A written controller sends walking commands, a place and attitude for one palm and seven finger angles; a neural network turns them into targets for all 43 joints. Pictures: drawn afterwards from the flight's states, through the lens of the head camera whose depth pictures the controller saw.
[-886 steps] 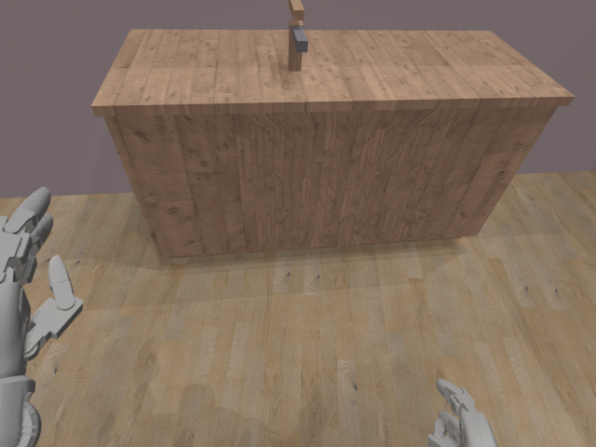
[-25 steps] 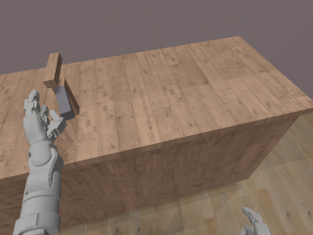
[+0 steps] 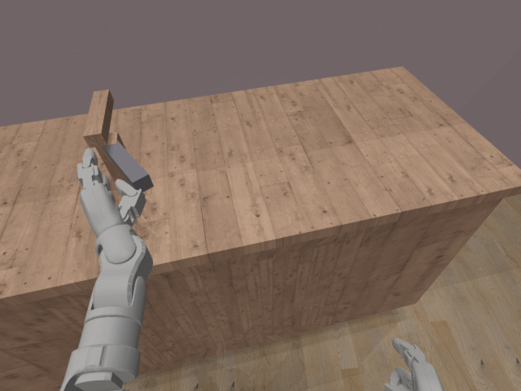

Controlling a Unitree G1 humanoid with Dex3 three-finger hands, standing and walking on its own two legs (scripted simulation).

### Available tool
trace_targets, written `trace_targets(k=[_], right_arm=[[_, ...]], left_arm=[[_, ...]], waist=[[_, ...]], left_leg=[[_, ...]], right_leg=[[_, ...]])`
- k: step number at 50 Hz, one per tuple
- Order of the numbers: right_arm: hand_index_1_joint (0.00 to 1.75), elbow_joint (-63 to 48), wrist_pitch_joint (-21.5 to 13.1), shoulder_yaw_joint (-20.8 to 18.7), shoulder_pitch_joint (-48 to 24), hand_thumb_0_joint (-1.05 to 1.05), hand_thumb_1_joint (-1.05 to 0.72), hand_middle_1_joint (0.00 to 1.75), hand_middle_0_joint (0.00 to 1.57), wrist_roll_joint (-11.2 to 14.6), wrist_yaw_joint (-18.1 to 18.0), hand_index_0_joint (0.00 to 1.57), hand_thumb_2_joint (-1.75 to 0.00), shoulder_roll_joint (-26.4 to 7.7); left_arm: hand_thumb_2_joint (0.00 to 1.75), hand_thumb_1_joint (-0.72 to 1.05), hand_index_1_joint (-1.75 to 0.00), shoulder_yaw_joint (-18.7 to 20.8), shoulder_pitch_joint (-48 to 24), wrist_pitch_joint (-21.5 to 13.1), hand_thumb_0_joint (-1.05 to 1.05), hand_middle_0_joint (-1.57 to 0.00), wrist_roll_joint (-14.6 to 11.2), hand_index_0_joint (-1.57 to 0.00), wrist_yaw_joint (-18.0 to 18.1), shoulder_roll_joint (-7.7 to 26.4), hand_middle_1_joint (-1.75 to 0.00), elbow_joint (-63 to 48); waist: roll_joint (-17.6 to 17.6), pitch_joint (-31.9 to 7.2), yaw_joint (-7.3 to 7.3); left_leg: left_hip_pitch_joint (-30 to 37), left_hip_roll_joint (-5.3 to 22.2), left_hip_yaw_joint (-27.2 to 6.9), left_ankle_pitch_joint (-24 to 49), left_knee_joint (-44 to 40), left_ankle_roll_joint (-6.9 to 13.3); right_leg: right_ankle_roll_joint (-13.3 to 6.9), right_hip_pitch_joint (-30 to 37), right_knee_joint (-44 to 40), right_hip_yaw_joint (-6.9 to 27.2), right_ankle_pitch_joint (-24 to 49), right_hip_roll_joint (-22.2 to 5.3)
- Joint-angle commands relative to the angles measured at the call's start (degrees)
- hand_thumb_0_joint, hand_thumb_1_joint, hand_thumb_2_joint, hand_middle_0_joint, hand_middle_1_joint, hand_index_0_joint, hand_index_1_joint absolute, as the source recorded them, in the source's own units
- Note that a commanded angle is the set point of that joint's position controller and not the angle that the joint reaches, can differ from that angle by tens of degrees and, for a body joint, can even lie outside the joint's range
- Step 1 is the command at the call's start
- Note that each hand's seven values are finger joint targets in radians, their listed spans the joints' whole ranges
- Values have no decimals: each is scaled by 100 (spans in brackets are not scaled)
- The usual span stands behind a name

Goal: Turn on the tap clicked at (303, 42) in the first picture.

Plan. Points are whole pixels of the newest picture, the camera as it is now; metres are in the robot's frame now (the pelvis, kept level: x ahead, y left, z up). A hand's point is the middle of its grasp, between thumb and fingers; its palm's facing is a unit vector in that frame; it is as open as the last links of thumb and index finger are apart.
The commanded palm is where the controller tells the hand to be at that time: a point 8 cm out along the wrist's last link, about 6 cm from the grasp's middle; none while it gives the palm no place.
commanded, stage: push the lever round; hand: left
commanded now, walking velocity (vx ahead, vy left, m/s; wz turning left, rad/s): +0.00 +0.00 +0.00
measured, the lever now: (140, 180) +0.40 +0.23 +0.12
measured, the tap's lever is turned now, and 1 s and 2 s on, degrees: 27 54 79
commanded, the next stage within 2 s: lift the hand up off the lever in 1.82 s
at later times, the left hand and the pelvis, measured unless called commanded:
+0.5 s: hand (167, 185) +0.39 +0.18 +0.11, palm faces +0.70 -0.71 -0.06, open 7.6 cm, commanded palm +0.35 +0.21 +0.11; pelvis +0.00 -0.01 +0.00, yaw +0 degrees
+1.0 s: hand (182, 174) +0.42 +0.16 +0.11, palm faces +0.77 -0.63 -0.10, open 7.6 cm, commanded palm +0.37 +0.19 +0.11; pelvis +0.00 -0.02 -0.01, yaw +0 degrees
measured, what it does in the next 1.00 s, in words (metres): stands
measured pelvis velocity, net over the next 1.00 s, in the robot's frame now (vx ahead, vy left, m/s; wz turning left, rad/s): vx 0.00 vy -0.02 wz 0.00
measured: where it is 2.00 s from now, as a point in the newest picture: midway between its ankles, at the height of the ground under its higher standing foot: outside the picture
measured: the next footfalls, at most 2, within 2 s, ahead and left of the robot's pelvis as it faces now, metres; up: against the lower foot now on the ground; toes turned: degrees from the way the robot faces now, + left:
none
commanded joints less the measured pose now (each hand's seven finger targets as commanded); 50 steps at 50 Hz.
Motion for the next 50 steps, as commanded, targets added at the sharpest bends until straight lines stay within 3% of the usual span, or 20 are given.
trace_targets(k=[1, 3, 8, 9, 10, 17, 19, 22, 26, 30, 34, 37, 39, 40, 43, 44, 45, 48, 49, 50], right_arm=[[30, -797, -171, -241, -583, 0, -90, 30, 20, -37, -76, 20, -90, -614], [30, -785, -164, -260, -573, 0, -90, 30, 20, -79, -45, 20, -90, -588], [30, -745, -74, -313, -509, 0, -90, 30, 20, -131, 5, 20, -90, -583], [30, -738, -55, -319, -533, 0, -90, 30, 20, -137, 6, 20, -90, -589], [30, -752, -43, -329, -535, 0, -90, 30, 20, -140, 26, 20, -90, -557], [30, -702, 8, -361, -562, 0, -90, 30, 20, -189, 93, 20, -90, -531], [30, -651, 27, -360, -591, 0, -90, 30, 20, -194, 82, 20, -90, -553], [30, -660, 46, -368, -621, 0, -90, 30, 20, -210, 78, 20, -90, -518], [30, -597, 106, -348, -653, 0, -90, 30, 20, -203, 72, 20, -90, -503], [30, -568, 91, -362, -649, 0, -90, 30, 20, -229, 102, 20, -90, -482], [30, -529, 93, -405, -639, 0, -90, 30, 20, -248, 134, 20, -90, -499], [30, -514, 83, -409, -595, 0, -90, 30, 20, -259, 158, 20, -90, -495], [30, -489, 93, -432, -596, 0, -90, 30, 20, -264, 155, 20, -90, -521], [30, -501, 97, -413, -593, 0, -90, 30, 20, -271, 173, 20, -90, -490], [30, -432, 104, -417, -529, 0, -90, 30, 20, -291, 193, 20, -90, -495], [30, -427, 113, -446, -525, 0, -90, 30, 20, -284, 193, 20, -90, -517], [30, -451, 118, -433, -524, 0, -90, 30, 20, -285, 215, 20, -90, -493], [30, -413, 117, -443, -443, 0, -90, 30, 20, -316, 257, 20, -90, -509], [30, -380, 131, -465, -447, 0, -90, 30, 20, -316, 245, 20, -90, -536], [30, -404, 134, -449, -411, 0, -90, 30, 20, -316, 263, 20, -90, -523]], left_arm=[[90, 90, -15, -96, -2489, -201, 0, -15, 295, -15, 298, 760, -15, -1139], [90, 90, -15, -251, -2503, -175, 0, -15, 372, -15, 434, 549, -15, -1157], [90, 90, -15, -102, -2491, -92, 0, -15, 435, -15, 738, 526, -15, -950], [90, 90, -15, -60, -2548, -98, 0, -15, 472, -15, 789, 542, -15, -1023], [90, 90, -15, -245, -2549, -90, 0, -15, 496, -15, 821, 341, -15, -1026], [90, 90, -15, -514, -2787, -8, 0, -15, 633, -15, 1088, 2, -15, -1036], [90, 90, -15, -320, -2857, 56, 0, -15, 643, -15, 1191, 130, -15, -804], [90, 90, -15, -259, -3013, 67, 0, -15, 658, -15, 1331, 142, -15, -804], [90, 90, -15, -63, -3221, 121, 0, -15, 718, -15, 1484, 325, -15, -514], [90, 90, -15, -256, -3544, 86, 0, -15, 810, -15, 1605, 109, -15, -456], [90, 90, -15, -155, -3567, 66, 0, -15, 816, -15, 1738, 97, -15, -192], [90, 90, -15, -159, -3778, 26, 0, -15, 809, -15, 1841, 63, -15, -34], [90, 90, -15, 65, -3852, 21, 0, -15, 851, -15, 1919, 262, -15, 27], [90, 90, -15, -157, -3980, 30, 0, -15, 863, -15, 1929, 48, -15, 33], [90, 90, -15, -77, -4235, 51, 0, -15, 918, -15, 2025, 135, -15, 284], [90, 90, -15, 149, -4150, 63, 0, -15, 943, -15, 2070, 298, -15, 344], [90, 90, -15, -88, -4231, 73, 0, -15, 943, -15, 2072, 57, -15, 358], [90, 90, -15, 37, -4359, 103, 0, -15, 945, -15, 2181, 109, -15, 593], [90, 90, -15, 316, -4335, 112, 0, -15, 957, -15, 2236, 347, -15, 720], [90, 90, -15, 149, -4498, 102, 0, -15, 955, -15, 2252, 194, -15, 664]], waist=[[-269, -1394, -145], [-71, -1557, -118], [-463, -1794, -74], [-352, -1800, -49], [-297, -1829, -67], [-279, -1818, -105], [-467, -1639, -96], [-625, -1789, -100], [-585, -1715, -116], [-293, -1815, -169], [-391, -1845, -171], [-715, -1871, -236], [-635, -1929, -180], [-496, -1931, -229], [-573, -1900, -291], [-493, -1927, -202], [-496, -1947, -262], [-619, -1996, -274], [-634, -1991, -229], [-672, -2053, -278]], left_leg=[[-172, 48, 57, 994, -548, -64], [-67, 59, 65, 1246, -499, -127], [-116, 79, 97, 1626, -404, -151], [-80, 84, 73, 1725, -416, -179], [-20, 96, 94, 1809, -405, -204], [25, 112, 127, 1906, -346, -209], [-133, 102, 99, 1669, -386, -165], [-183, 73, 182, 1509, -376, -97], [-368, 42, 209, 1180, -375, -41], [-306, 48, 202, 1209, -336, -62], [-414, 41, 210, 1166, -272, -54], [-503, 34, 246, 1020, -233, -11], [-565, 28, 235, 995, -234, -17], [-531, 23, 259, 1029, -222, -19], [-605, 32, 274, 907, -187, -5], [-674, 18, 247, 952, -197, -18], [-655, 22, 257, 958, -189, -22], [-726, 16, 272, 932, -152, -18], [-777, 19, 257, 877, -153, -12], [-784, 11, 269, 893, -162, -8]], right_leg=[[82, 1119, -397, 210, 346, -149], [53, 1127, -321, 179, 531, -140], [64, 1320, -247, 163, 935, -129], [49, 1333, -223, 154, 979, -130], [42, 1303, -195, 145, 1016, -128], [27, 1238, -196, 138, 1080, -134], [42, 1214, -272, 141, 889, -137], [74, 1344, -315, 208, 849, -170], [94, 1313, -402, 289, 553, -207], [65, 1205, -327, 268, 552, -193], [78, 1189, -318, 272, 560, -188], [127, 1187, -366, 322, 424, -204], [114, 1220, -352, 330, 388, -208], [114, 1177, -317, 337, 453, -214], [127, 1102, -362, 355, 293, -225], [101, 1148, -321, 345, 337, -210], [109, 1108, -293, 336, 359, -217], [124, 1075, -290, 328, 325, -205], [128, 1079, -304, 330, 249, -204], [141, 1108, -288, 344, 288, -212]])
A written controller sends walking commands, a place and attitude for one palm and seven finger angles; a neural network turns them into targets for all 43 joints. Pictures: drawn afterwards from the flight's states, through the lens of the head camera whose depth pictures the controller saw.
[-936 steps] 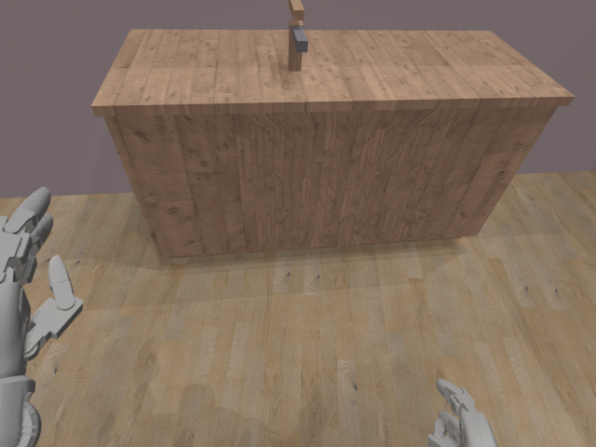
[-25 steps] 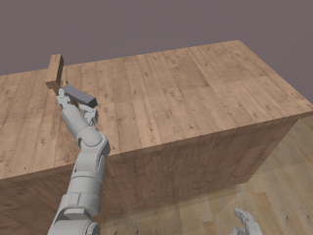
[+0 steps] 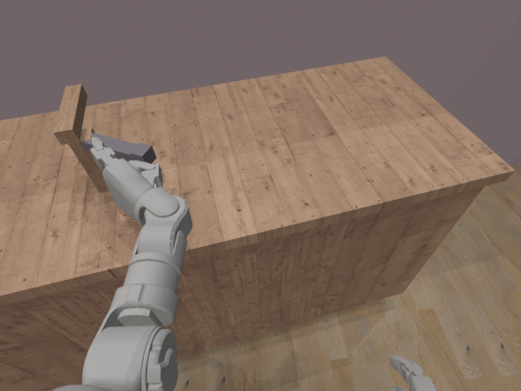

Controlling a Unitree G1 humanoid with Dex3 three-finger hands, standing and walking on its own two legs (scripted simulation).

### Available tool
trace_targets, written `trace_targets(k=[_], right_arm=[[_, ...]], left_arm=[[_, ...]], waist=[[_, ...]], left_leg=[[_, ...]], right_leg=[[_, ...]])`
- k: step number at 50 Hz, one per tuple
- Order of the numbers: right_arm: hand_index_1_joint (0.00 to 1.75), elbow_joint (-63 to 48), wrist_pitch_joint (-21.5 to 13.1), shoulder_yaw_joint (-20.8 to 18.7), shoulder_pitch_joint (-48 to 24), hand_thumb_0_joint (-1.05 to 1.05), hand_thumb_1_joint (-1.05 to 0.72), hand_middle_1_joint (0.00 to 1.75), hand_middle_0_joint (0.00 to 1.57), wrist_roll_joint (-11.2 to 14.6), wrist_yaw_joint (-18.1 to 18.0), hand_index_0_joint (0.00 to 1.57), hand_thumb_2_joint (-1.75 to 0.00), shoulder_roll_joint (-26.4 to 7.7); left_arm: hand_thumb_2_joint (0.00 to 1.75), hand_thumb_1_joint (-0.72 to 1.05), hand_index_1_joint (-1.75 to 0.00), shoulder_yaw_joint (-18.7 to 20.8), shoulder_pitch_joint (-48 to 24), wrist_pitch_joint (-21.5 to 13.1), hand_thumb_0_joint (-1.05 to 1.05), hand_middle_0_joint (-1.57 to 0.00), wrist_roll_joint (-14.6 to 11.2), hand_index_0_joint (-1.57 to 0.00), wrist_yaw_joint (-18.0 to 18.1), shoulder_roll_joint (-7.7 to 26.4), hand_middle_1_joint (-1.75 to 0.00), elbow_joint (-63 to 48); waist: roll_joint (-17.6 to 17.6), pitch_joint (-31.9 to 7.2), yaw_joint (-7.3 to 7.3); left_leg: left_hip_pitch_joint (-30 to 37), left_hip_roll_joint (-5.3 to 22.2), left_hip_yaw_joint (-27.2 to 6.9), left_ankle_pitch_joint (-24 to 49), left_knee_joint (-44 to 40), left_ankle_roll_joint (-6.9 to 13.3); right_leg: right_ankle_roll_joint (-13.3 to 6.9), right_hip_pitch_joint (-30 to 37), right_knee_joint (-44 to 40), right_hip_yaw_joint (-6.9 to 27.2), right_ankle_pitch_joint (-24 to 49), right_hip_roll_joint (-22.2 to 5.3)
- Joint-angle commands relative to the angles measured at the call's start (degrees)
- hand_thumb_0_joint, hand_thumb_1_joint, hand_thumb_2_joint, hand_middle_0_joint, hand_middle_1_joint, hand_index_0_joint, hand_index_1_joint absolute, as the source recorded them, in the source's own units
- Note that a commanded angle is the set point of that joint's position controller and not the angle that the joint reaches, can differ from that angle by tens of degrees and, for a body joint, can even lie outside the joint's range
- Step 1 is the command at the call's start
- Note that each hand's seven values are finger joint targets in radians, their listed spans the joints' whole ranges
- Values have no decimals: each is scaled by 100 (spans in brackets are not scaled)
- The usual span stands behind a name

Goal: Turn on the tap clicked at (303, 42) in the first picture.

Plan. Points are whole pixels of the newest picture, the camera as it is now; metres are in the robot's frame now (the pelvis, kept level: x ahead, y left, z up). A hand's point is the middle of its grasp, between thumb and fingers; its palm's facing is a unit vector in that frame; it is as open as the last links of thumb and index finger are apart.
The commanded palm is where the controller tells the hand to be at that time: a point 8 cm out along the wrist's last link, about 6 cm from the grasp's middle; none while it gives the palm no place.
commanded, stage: push the lever round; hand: left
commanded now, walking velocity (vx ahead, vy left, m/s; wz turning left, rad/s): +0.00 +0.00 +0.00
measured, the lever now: (143, 155) +0.46 +0.22 +0.12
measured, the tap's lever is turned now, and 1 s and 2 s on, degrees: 54 79 79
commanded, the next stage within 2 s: lift the hand up off the lever in 0.82 s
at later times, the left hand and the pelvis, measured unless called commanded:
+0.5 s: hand (170, 155) +0.46 +0.17 +0.12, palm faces +0.81 -0.57 -0.14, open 7.7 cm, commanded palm +0.40 +0.19 +0.12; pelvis +0.00 +0.00 -0.01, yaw -1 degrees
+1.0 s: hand (173, 148) +0.48 +0.17 +0.12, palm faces +0.81 -0.57 -0.13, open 7.8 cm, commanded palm +0.42 +0.19 +0.12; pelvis +0.00 +0.00 -0.01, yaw -1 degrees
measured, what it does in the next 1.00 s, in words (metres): stands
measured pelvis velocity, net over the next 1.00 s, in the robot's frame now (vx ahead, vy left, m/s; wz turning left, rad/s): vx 0.00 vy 0.00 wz -0.01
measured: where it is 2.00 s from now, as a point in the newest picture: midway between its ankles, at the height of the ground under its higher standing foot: outside the picture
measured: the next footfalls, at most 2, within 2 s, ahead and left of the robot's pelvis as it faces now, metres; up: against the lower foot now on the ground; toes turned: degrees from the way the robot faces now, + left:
none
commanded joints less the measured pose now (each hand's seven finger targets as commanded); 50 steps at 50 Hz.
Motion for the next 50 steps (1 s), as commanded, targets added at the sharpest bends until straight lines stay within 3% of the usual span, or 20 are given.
trace_targets(k=[1, 3, 4, 12, 14, 15, 19, 23, 24, 25, 27, 29, 32, 34, 38, 39, 40, 45, 49, 50], right_arm=[[30, -723, -201, -236, -348, 0, -90, 30, 20, -25, -22, 20, -90, -616], [30, -705, -206, -242, -293, 0, -90, 30, 20, -60, 28, 20, -90, -609], [30, -672, -207, -259, -271, 0, -90, 30, 20, -66, 32, 20, -90, -647], [30, -594, -212, -287, -72, 0, -90, 30, 20, -123, 166, 20, -90, -640], [30, -537, -214, -309, -45, 0, -90, 30, 20, -141, 165, 20, -90, -687], [30, -537, -210, -299, -19, 0, -90, 30, 20, -135, 177, 20, -90, -669], [30, -500, -206, -338, 121, 0, -90, 30, 20, -191, 210, 20, -90, -692], [30, -539, -182, -343, 243, 0, -90, 30, 20, -197, 243, 20, -90, -680], [30, -519, -178, -360, 272, 0, -90, 30, 20, -202, 238, 20, -90, -716], [30, -536, -169, -351, 276, 0, -90, 30, 20, -196, 252, 20, -90, -690], [30, -527, -184, -345, 310, 0, -90, 30, 20, -206, 263, 20, -90, -684], [30, -505, -192, -369, 316, 0, -90, 30, 20, -207, 251, 20, -90, -724], [30, -506, -209, -351, 364, 0, -90, 30, 20, -215, 257, 20, -90, -697], [30, -452, -215, -360, 375, 0, -90, 30, 20, -213, 240, 20, -90, -732], [30, -436, -218, -357, 487, 0, -90, 30, 20, -237, 269, 20, -90, -690], [30, -433, -211, -385, 508, 0, -90, 30, 20, -239, 266, 20, -90, -727], [30, -435, -221, -360, 542, 0, -90, 30, 20, -251, 283, 20, -90, -712], [30, -408, -243, -373, 626, 0, -90, 30, 20, -265, 296, 20, -90, -740], [30, -428, -225, -404, 653, 0, -90, 30, 20, -268, 296, 20, -90, -764], [30, -448, -226, -392, 675, 0, -90, 30, 20, -268, 309, 20, -90, -730]], left_arm=[[90, 90, -15, 8, -2680, -276, 0, -15, 254, -15, 154, 851, -15, -976], [90, 90, -15, -117, -2769, -252, 0, -15, 293, -15, 203, 668, -15, -907], [90, 90, -15, 84, -2838, -260, 0, -15, 345, -15, 248, 861, -15, -893], [90, 90, -15, -68, -3274, -170, 0, -15, 431, -15, 453, 556, -15, -379], [90, 90, -15, 229, -3329, -154, 0, -15, 449, -15, 523, 812, -15, -201], [90, 90, -15, 95, -3550, -165, 0, -15, 465, -15, 533, 725, -15, -224], [90, 90, -15, 267, -3595, -183, 0, -15, 557, -15, 593, 836, -15, -109], [90, 90, -15, 298, -3558, -188, 0, -15, 545, -15, 580, 855, -15, -94], [90, 90, -15, 524, -3485, -188, 0, -15, 571, -15, 596, 1056, -15, -12], [90, 90, -15, 295, -3552, -195, 0, -15, 569, -15, 563, 840, -15, -73], [90, 90, -15, 226, -3696, -197, 0, -15, 582, -15, 567, 777, -15, -27], [90, 90, -15, 515, -3606, -214, 0, -15, 584, -15, 587, 1060, -15, 81], [90, 90, -15, 340, -3847, -255, 0, -15, 584, -15, 579, 923, -15, 87], [90, 90, -15, 571, -3918, -275, 0, -15, 618, -15, 595, 1185, -15, 247], [90, 90, -15, 408, -4074, -312, 0, -15, 666, -15, 588, 1050, -15, 272], [90, 90, -15, 573, -3985, -318, 0, -15, 692, -15, 596, 1200, -15, 320], [90, 90, -15, 419, -4079, -330, 0, -15, 687, -15, 591, 1041, -15, 330], [90, 90, -15, 574, -4291, -392, 0, -15, 688, -15, 613, 1212, -15, 515], [90, 90, -15, 736, -4274, -448, 0, -15, 714, -15, 599, 1445, -15, 351], [90, 90, -15, 587, -4254, -436, 0, -15, 699, -15, 582, 1257, -15, 352]], waist=[[-561, -1865, -94], [-497, -1902, -123], [-412, -1947, -78], [-589, -1847, -242], [-600, -1858, -208], [-560, -1891, -282], [-407, -2150, -231], [-559, -2233, -272], [-547, -2221, -189], [-514, -2216, -273], [-523, -2123, -332], [-628, -2091, -279], [-645, -2110, -368], [-622, -2028, -348], [-434, -2223, -418], [-349, -2267, -353], [-414, -2253, -426], [-535, -2228, -478], [-367, -2483, -401], [-381, -2474, -428]], left_leg=[[-260, -86, 339, 982, -357, 146], [-252, -88, 351, 1050, -325, 133], [-265, -89, 318, 1114, -327, 125], [-365, -67, 322, 1014, -268, 116], [-474, -83, 314, 900, -258, 133], [-431, -74, 327, 919, -243, 127], [-422, -81, 344, 1124, -184, 118], [-508, -80, 397, 1282, -120, 124], [-580, -90, 365, 1302, -147, 122], [-512, -75, 384, 1315, -138, 124], [-541, -77, 391, 1229, -123, 134], [-653, -88, 366, 1096, -127, 150], [-666, -97, 397, 1006, -125, 167], [-752, -105, 380, 834, -134, 178], [-650, -95, 418, 1029, -86, 170], [-680, -101, 389, 1060, -80, 161], [-653, -92, 390, 1113, -76, 163], [-770, -96, 386, 1011, -27, 187], [-734, -104, 398, 1111, -24, 180], [-701, -102, 416, 1135, -30, 183]], right_leg=[[303, 1675, -550, 422, 423, -318], [300, 1621, -497, 388, 536, -305], [274, 1616, -442, 360, 594, -288], [284, 1302, -385, 292, 389, -239], [295, 1284, -403, 310, 265, -239], [295, 1244, -385, 319, 274, -249], [276, 1305, -254, 294, 590, -222], [310, 1448, -209, 325, 950, -243], [296, 1506, -186, 309, 999, -236], [301, 1444, -174, 310, 1013, -234], [311, 1356, -209, 320, 918, -233], [319, 1377, -250, 333, 752, -228], [345, 1350, -267, 370, 692, -236], [343, 1276, -312, 383, 423, -241], [332, 1302, -218, 370, 743, -229], [311, 1303, -173, 354, 765, -214], [321, 1253, -135, 326, 837, -207], [351, 1192, -145, 345, 770, -206], [332, 1382, -110, 368, 925, -200], [338, 1358, -105, 353, 952, -185]])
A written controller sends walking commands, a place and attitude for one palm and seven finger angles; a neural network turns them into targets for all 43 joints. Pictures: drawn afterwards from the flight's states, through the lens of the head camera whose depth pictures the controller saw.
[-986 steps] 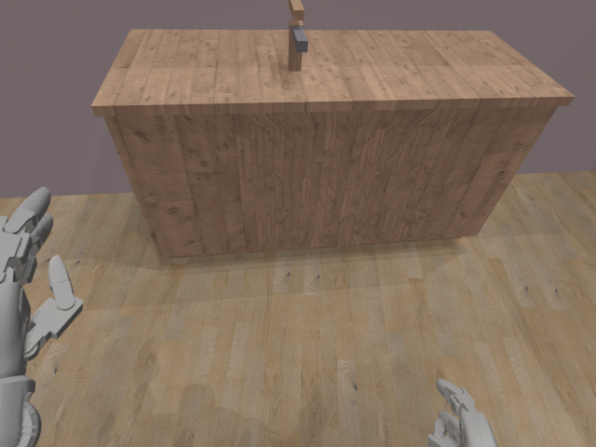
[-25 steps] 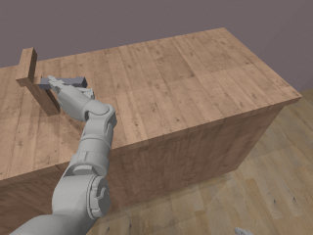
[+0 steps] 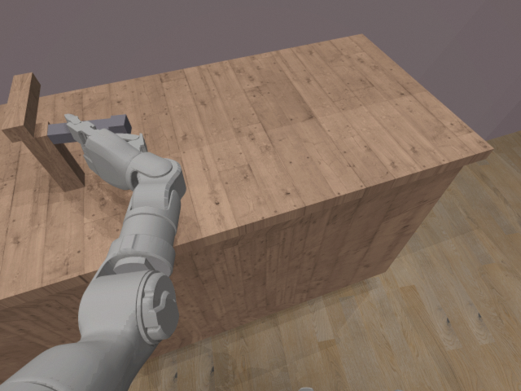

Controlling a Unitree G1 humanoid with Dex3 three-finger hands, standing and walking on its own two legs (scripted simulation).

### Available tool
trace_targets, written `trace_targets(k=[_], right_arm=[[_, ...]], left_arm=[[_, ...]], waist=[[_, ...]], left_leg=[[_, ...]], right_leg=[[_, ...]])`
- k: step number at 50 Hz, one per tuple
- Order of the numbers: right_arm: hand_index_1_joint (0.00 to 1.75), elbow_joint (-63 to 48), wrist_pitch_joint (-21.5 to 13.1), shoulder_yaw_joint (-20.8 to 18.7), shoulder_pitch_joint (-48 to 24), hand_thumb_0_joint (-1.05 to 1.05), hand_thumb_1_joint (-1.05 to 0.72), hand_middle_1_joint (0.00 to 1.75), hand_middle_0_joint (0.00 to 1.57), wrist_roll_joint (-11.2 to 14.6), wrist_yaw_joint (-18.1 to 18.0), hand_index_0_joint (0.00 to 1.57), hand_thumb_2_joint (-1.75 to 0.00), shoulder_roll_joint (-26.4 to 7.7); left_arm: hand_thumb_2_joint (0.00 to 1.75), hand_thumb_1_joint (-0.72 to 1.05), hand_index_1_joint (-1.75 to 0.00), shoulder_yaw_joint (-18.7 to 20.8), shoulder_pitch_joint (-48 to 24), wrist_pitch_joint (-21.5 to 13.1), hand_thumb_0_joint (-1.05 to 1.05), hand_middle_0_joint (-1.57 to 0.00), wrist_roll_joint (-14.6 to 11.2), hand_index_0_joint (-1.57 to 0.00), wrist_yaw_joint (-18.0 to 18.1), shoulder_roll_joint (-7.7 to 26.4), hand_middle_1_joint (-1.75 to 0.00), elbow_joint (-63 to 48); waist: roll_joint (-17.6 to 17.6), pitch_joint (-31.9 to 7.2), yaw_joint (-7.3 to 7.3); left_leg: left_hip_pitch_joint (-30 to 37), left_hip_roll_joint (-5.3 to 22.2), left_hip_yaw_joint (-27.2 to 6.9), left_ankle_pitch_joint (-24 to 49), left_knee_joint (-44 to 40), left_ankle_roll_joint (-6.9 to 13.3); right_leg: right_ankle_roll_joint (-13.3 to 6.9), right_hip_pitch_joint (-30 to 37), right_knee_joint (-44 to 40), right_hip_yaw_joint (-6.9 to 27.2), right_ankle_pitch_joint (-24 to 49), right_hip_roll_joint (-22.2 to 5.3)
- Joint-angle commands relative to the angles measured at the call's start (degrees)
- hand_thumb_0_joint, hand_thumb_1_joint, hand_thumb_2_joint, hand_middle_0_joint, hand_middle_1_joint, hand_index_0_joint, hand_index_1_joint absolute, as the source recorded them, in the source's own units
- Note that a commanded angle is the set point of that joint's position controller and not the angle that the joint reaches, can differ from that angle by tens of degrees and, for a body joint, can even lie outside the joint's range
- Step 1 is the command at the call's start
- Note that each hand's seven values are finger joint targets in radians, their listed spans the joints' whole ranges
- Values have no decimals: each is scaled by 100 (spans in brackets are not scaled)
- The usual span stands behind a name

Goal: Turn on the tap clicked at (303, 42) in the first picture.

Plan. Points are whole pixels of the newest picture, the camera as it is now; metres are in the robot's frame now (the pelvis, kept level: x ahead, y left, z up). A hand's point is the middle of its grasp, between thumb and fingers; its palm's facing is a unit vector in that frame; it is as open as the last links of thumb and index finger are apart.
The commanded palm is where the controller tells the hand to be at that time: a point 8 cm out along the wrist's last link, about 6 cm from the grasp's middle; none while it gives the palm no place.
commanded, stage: lift the hand up off the lever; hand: left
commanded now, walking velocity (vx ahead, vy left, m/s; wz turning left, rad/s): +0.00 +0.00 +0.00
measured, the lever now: (120, 127) +0.51 +0.22 +0.13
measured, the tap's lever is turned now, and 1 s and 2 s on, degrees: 79 79 79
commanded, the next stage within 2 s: none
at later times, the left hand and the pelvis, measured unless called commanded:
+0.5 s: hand (134, 140) +0.46 +0.18 +0.14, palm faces +0.81 -0.57 -0.11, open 7.8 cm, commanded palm +0.40 +0.20 +0.15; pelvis +0.00 +0.00 +0.01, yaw +0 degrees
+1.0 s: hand (123, 131) +0.46 +0.19 +0.16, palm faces +0.81 -0.57 -0.12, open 7.8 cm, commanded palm +0.40 +0.20 +0.17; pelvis +0.00 +0.00 +0.01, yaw +0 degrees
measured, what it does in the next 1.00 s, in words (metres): stands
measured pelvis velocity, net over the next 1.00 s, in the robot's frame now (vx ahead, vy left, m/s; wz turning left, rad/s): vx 0.00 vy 0.00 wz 0.00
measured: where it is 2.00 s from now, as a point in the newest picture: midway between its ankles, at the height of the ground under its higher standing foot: outside the picture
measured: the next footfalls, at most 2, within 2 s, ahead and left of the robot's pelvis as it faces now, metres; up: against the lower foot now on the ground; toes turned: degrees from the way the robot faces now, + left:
none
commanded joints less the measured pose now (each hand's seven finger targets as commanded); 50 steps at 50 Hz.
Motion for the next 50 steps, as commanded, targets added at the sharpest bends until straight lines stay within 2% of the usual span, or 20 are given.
trace_targets(k=[1, 8, 9, 14, 17, 20, 23, 24, 28, 29, 31, 34, 38, 39, 40, 43, 44, 47, 49, 50], right_arm=[[30, -567, -162, -245, 162, 0, -90, 30, 20, 5, -47, 20, -90, -691], [30, -614, -200, -245, 137, 0, -90, 30, 20, 10, -38, 20, -90, -696], [30, -599, -194, -257, 122, 0, -90, 30, 20, 6, -57, 20, -90, -715], [30, -644, -196, -264, 64, 0, -90, 30, 20, 30, -35, 20, -90, -702], [30, -646, -223, -242, -10, 0, -90, 30, 20, 58, -29, 20, -90, -675], [30, -638, -257, -226, -77, 0, -90, 30, 20, 76, -53, 20, -90, -678], [30, -636, -275, -229, -136, 0, -90, 30, 20, 71, -76, 20, -90, -648], [30, -629, -265, -224, -183, 0, -90, 30, 20, 61, -88, 20, -90, -661], [30, -626, -268, -197, -210, 0, -90, 30, 20, 48, -73, 20, -90, -609], [30, -647, -265, -217, -236, 0, -90, 30, 20, 51, -84, 20, -90, -633], [30, -696, -259, -201, -266, 0, -90, 30, 20, 77, -89, 20, -90, -622], [30, -715, -256, -210, -346, 0, -90, 30, 20, 96, -138, 20, -90, -638], [30, -674, -246, -159, -409, 0, -90, 30, 20, 128, -183, 20, -90, -622], [30, -681, -244, -169, -477, 0, -90, 30, 20, 146, -202, 20, -90, -635], [30, -673, -258, -144, -487, 0, -90, 30, 20, 147, -200, 20, -90, -607], [30, -637, -291, -143, -454, 0, -90, 30, 20, 151, -204, 20, -90, -609], [30, -634, -296, -148, -497, 0, -90, 30, 20, 154, -224, 20, -90, -629], [30, -604, -325, -140, -437, 0, -90, 30, 20, 150, -217, 20, -90, -606], [30, -635, -322, -174, -450, 0, -90, 30, 20, 149, -210, 20, -90, -616], [30, -627, -330, -166, -395, 0, -90, 30, 20, 141, -199, 20, -90, -596]], left_arm=[[90, 90, -15, -256, -2712, -276, 0, -15, 248, -15, -13, 988, -15, -1160], [90, 90, -15, -233, -2709, -225, 0, -15, 188, -15, -23, 1035, -15, -1526], [90, 90, -15, -70, -2649, -223, 0, -15, 222, -15, -19, 1227, -15, -1561], [90, 90, -15, -230, -2229, -67, 0, -15, 211, -15, -76, 998, -15, -1689], [90, 90, -15, -590, -2318, 41, 0, -15, 141, -15, -132, 623, -15, -1758], [90, 90, -15, -524, -2361, 90, 0, -15, 76, -15, -138, 678, -15, -1806], [90, 90, -15, -413, -2506, 87, 0, -15, 90, -15, -94, 850, -15, -2041], [90, 90, -15, -350, -2532, 79, 0, -15, 121, -15, -88, 938, -15, -2140], [90, 90, -15, -634, -2536, 209, 0, -15, 200, -15, -92, 653, -15, -2091], [90, 90, -15, -507, -2416, 227, 0, -15, 198, -15, -100, 755, -15, -2134], [90, 90, -15, -609, -2326, 300, 0, -15, 116, -15, -139, 630, -15, -2185], [90, 90, -15, -388, -2243, 326, 0, -15, 61, -15, -146, 870, -15, -2393], [90, 90, -15, -535, -2355, 458, 0, -15, 32, -15, -199, 760, -15, -2141], [90, 90, -15, -439, -2300, 485, 0, -15, 43, -15, -208, 861, -15, -2170], [90, 90, -15, -658, -2458, 502, 0, -15, 53, -15, -219, 674, -15, -2230], [90, 90, -15, -622, -2524, 552, 0, -15, 21, -15, -222, 720, -15, -2082], [90, 90, -15, -582, -2549, 550, 0, -15, 20, -15, -226, 765, -15, -2075], [90, 90, -15, -658, -2676, 560, 0, -15, -12, -15, -227, 676, -15, -2037], [90, 90, -15, -594, -2597, 547, 0, -15, -2, -15, -223, 728, -15, -2293], [90, 90, -15, -713, -2641, 547, 0, -15, 10, -15, -219, 614, -15, -2343]], waist=[[-345, -2184, -78], [-423, -2228, -29], [-382, -2286, 42], [-300, -2154, 92], [-342, -1918, -4], [-449, -1767, 31], [-482, -1899, 80], [-258, -1951, 149], [-281, -1888, 87], [-222, -1956, 159], [-383, -1972, 149], [-420, -2030, 232], [-656, -1689, 132], [-462, -1653, 203], [-319, -1649, 141], [-531, -1607, 113], [-414, -1612, 149], [-429, -1681, 108], [-126, -1965, 213], [-130, -2024, 181]], left_leg=[[31, -130, 343, 1266, -396, 204], [77, -141, 367, 1276, -470, 214], [98, -137, 347, 1347, -482, 216], [226, -115, 364, 1500, -551, 189], [327, -103, 374, 1358, -623, 178], [347, -110, 340, 1233, -707, 183], [383, -125, 374, 1261, -702, 189], [413, -141, 355, 1309, -712, 178], [503, -116, 365, 1425, -715, 146], [531, -120, 350, 1492, -714, 137], [536, -127, 373, 1547, -726, 145], [527, -134, 369, 1510, -754, 152], [448, -133, 388, 1223, -840, 172], [466, -135, 370, 1169, -868, 169], [551, -137, 380, 1185, -885, 165], [539, -142, 369, 1048, -897, 181], [545, -154, 341, 1024, -920, 176], [626, -143, 352, 1162, -926, 168], [764, -145, 340, 1381, -916, 126], [846, -128, 344, 1567, -911, 109]], right_leg=[[366, 2144, -477, 295, 1020, -223], [389, 2360, -570, 336, 1083, -220], [367, 2432, -534, 317, 1166, -214], [328, 2480, -565, 267, 1256, -191], [334, 2320, -681, 264, 987, -184], [334, 2280, -753, 244, 755, -191], [349, 2433, -796, 298, 809, -217], [323, 2445, -756, 292, 866, -213], [310, 2384, -720, 247, 947, -213], [291, 2426, -693, 228, 1004, -201], [315, 2511, -712, 239, 1132, -216], [331, 2665, -779, 291, 1128, -232], [375, 2555, -961, 345, 722, -281], [346, 2527, -980, 345, 595, -270], [339, 2454, -966, 335, 600, -273], [357, 2395, -1058, 337, 340, -263], [344, 2387, -1055, 333, 312, -255], [345, 2415, -1023, 311, 486, -246], [298, 2518, -915, 267, 730, -213], [291, 2553, -859, 235, 953, -212]])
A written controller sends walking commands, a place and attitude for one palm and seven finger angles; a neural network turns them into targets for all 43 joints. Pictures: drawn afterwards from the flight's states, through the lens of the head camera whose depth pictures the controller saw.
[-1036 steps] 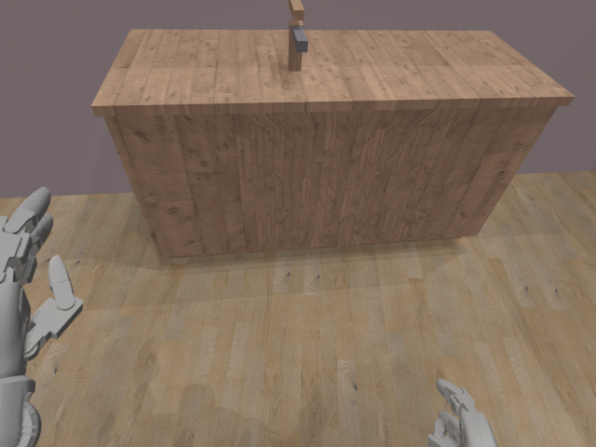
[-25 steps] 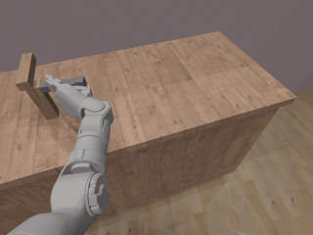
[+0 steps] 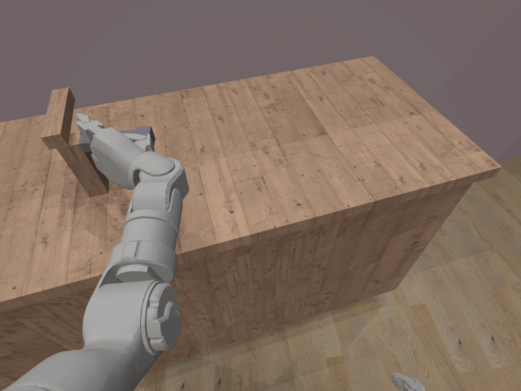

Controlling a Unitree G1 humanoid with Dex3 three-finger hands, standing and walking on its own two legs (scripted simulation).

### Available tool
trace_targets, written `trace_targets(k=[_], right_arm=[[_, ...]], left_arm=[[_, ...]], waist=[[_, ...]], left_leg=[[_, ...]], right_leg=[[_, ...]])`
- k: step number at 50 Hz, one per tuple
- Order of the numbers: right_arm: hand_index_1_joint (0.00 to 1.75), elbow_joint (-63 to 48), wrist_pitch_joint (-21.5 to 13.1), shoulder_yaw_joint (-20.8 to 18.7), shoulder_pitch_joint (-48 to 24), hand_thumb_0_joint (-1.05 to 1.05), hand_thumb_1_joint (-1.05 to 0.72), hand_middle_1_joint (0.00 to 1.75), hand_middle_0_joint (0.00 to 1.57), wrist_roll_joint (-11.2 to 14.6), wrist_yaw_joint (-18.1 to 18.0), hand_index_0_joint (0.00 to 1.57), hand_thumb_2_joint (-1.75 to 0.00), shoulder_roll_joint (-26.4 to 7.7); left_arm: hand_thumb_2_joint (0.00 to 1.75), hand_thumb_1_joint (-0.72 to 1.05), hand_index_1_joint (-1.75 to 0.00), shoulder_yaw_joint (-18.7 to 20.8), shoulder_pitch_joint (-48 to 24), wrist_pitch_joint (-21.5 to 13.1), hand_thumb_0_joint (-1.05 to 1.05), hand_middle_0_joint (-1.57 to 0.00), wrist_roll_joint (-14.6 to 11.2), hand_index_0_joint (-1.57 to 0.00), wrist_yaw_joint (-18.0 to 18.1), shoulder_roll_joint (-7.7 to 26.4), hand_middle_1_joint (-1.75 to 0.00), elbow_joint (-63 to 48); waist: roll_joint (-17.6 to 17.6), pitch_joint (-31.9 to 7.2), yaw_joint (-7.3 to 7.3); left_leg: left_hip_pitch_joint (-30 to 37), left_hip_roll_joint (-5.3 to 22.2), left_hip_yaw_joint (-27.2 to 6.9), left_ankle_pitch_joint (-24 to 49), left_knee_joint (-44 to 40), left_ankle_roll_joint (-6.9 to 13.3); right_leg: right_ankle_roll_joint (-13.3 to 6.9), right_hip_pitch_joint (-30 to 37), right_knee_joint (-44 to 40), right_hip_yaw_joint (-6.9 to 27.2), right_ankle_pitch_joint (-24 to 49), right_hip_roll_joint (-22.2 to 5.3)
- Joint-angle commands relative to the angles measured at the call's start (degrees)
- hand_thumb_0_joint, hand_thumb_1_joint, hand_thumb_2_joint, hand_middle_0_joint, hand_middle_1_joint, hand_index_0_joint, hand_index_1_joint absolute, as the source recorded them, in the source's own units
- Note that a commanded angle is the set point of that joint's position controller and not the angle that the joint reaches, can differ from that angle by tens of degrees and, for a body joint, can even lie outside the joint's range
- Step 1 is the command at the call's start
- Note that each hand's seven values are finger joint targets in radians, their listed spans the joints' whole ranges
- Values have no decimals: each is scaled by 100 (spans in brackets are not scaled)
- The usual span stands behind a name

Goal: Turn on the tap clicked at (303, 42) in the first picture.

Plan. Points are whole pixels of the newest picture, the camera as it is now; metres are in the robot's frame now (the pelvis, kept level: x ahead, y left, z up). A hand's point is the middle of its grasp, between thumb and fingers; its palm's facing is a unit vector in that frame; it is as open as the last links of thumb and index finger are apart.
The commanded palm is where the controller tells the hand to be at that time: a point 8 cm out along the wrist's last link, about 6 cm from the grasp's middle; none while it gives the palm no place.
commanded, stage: lift the hand up off the lever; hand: left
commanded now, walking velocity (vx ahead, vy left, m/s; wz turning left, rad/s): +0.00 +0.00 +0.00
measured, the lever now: (145, 137) +0.51 +0.22 +0.12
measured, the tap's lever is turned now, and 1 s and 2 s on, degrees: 79 79 79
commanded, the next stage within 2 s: draw the hand back beside the body in 1.32 s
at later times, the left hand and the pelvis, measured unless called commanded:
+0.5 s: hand (150, 135) +0.45 +0.18 +0.17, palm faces +0.80 -0.58 -0.12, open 7.8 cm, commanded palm +0.39 +0.20 +0.18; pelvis +0.00 +0.00 +0.00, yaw +0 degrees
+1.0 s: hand (149, 125) +0.45 +0.17 +0.19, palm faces +0.80 -0.60 -0.10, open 7.8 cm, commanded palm +0.39 +0.20 +0.20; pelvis +0.01 +0.00 +0.01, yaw +0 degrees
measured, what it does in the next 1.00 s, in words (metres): stands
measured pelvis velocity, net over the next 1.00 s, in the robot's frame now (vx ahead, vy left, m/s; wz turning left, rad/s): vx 0.01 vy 0.00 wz -0.01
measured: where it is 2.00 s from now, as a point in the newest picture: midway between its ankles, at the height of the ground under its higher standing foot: outside the picture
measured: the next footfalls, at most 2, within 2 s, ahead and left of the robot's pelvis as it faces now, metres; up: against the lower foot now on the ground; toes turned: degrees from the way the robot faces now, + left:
none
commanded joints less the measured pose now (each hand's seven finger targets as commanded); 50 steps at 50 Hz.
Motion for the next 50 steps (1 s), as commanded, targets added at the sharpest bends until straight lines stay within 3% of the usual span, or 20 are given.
trace_targets(k=[1, 3, 4, 7, 9, 11, 13, 14, 18, 19, 23, 24, 30, 32, 35, 37, 39, 44, 47, 50], right_arm=[[30, -643, -226, -234, -131, 0, -90, 30, 20, -17, -26, 20, -90, -619], [30, -678, -217, -245, -136, 0, -90, 30, 20, -24, -12, 20, -90, -637], [30, -696, -197, -270, -175, 0, -90, 30, 20, -5, -31, 20, -90, -661], [30, -692, -200, -242, -243, 0, -90, 30, 20, 11, -25, 20, -90, -629], [30, -703, -202, -257, -306, 0, -90, 30, 20, 11, -35, 20, -90, -648], [30, -701, -214, -225, -338, 0, -90, 30, 20, 13, -22, 20, -90, -613], [30, -702, -213, -219, -393, 0, -90, 30, 20, 15, -16, 20, -90, -600], [30, -691, -198, -226, -430, 0, -90, 30, 20, 27, -43, 20, -90, -629], [30, -708, -219, -188, -504, 0, -90, 30, 20, 39, -49, 20, -90, -584], [30, -696, -211, -196, -534, 0, -90, 30, 20, 53, -66, 20, -90, -609], [30, -668, -223, -158, -573, 0, -90, 30, 20, 73, -95, 20, -90, -587], [30, -678, -217, -173, -612, 0, -90, 30, 20, 80, -112, 20, -90, -594], [30, -734, -216, -176, -583, 0, -90, 30, 20, 82, -91, 20, -90, -562], [30, -733, -201, -173, -617, 0, -90, 30, 20, 100, -108, 20, -90, -577], [30, -728, -216, -149, -735, 0, -90, 30, 20, 134, -136, 20, -90, -569], [30, -717, -215, -144, -752, 0, -90, 30, 20, 124, -141, 20, -90, -553], [30, -738, -198, -162, -808, 0, -90, 30, 20, 128, -145, 20, -90, -567], [30, -754, -149, -147, -876, 0, -90, 30, 20, 128, -113, 20, -90, -550], [30, -767, -148, -127, -899, 0, -90, 30, 20, 154, -117, 20, -90, -543], [30, -789, -147, -125, -946, 0, -90, 30, 20, 178, -130, 20, -90, -532]], left_arm=[[90, 90, -15, -446, -2822, -311, 0, -15, 245, -15, 19, 700, -15, -1437], [90, 90, -15, -428, -2651, -267, 0, -15, 229, -15, 17, 691, -15, -1560], [90, 90, -15, -164, -2468, -257, 0, -15, 209, -15, 14, 937, -15, -1604], [90, 90, -15, -460, -2639, -165, 0, -15, 182, -15, -4, 645, -15, -1720], [90, 90, -15, -248, -2477, -118, 0, -15, 194, -15, 18, 853, -15, -1831], [90, 90, -15, -493, -2570, -24, 0, -15, 194, -15, 22, 598, -15, -1830], [90, 90, -15, -473, -2467, 72, 0, -15, 184, -15, 32, 598, -15, -1782], [90, 90, -15, -265, -2454, 89, 0, -15, 190, -15, 39, 838, -15, -1769], [90, 90, -15, -467, -2535, 186, 0, -15, 164, -15, 34, 621, -15, -1830], [90, 90, -15, -314, -2440, 209, 0, -15, 165, -15, 30, 770, -15, -1739], [90, 90, -15, -381, -2753, 246, 0, -15, 164, -15, 18, 778, -15, -1664], [90, 90, -15, -272, -2746, 225, 0, -15, 165, -15, 13, 888, -15, -1745], [90, 90, -15, -633, -2528, 304, 0, -15, 153, -15, -68, 516, -15, -2057], [90, 90, -15, -654, -2499, 381, 0, -15, 78, -15, -98, 480, -15, -1990], [90, 90, -15, -669, -2570, 461, 0, -15, 3, -15, -109, 449, -15, -2049], [90, 90, -15, -635, -2729, 457, 0, -15, 21, -15, -87, 507, -15, -2194], [90, 90, -15, -384, -2530, 468, 0, -15, 29, -15, -56, 753, -15, -2276], [90, 90, -15, -495, -2418, 593, 0, -15, 130, -15, -41, 642, -15, -2301], [90, 90, -15, -527, -2361, 646, 0, -15, 51, -15, -84, 602, -15, -2351], [90, 90, -15, -543, -2289, 671, 0, -15, 5, -15, -131, 592, -15, -2545]], waist=[[-242, -2124, -50], [-418, -2142, -30], [-435, -2196, 92], [-521, -1954, -9], [-424, -2007, 110], [-447, -1874, 55], [-481, -1786, 74], [-450, -1799, 135], [-571, -1738, 105], [-568, -1684, 166], [-701, -1585, 78], [-577, -1686, 154], [-356, -2010, 162], [-600, -1853, 109], [-551, -1691, 135], [-605, -1790, 157], [-539, -1939, 301], [-505, -1861, 319], [-700, -1779, 292], [-586, -1845, 334]], left_leg=[[138, -104, 338, 1439, -391, 74], [130, -99, 371, 1572, -383, 75], [94, -105, 342, 1610, -409, 68], [124, -86, 363, 1519, -470, 68], [160, -92, 350, 1539, -506, 60], [185, -93, 377, 1488, -537, 64], [166, -98, 405, 1383, -559, 75], [155, -102, 369, 1321, -587, 71], [193, -101, 417, 1248, -628, 88], [147, -111, 382, 1194, -658, 94], [125, -111, 417, 1008, -652, 133], [162, -123, 388, 1005, -682, 124], [450, -109, 414, 1669, -643, 64], [422, -106, 410, 1542, -676, 83], [455, -121, 398, 1383, -749, 99], [486, -126, 403, 1434, -754, 98], [499, -130, 398, 1537, -776, 84], [535, -104, 415, 1665, -804, 62], [555, -99, 447, 1651, -823, 89], [678, -92, 435, 1769, -869, 75]], right_leg=[[262, 1858, -344, 203, 883, -195], [278, 1983, -334, 199, 1083, -200], [262, 2111, -334, 193, 1128, -198], [278, 2023, -423, 201, 991, -211], [256, 2115, -441, 198, 944, -205], [261, 2034, -483, 196, 869, -214], [273, 2015, -557, 215, 709, -219], [260, 2034, -576, 215, 580, -216], [286, 2026, -667, 264, 482, -235], [275, 2034, -681, 249, 392, -226], [325, 1971, -813, 345, 149, -277], [310, 2025, -789, 332, 139, -263], [271, 2273, -560, 245, 1125, -255], [300, 2238, -662, 255, 958, -259], [301, 2160, -765, 259, 683, -264], [304, 2260, -782, 285, 752, -268], [292, 2413, -745, 272, 871, -260], [262, 2442, -721, 227, 998, -251], [293, 2482, -780, 258, 1023, -260], [280, 2585, -769, 249, 1164, -261]])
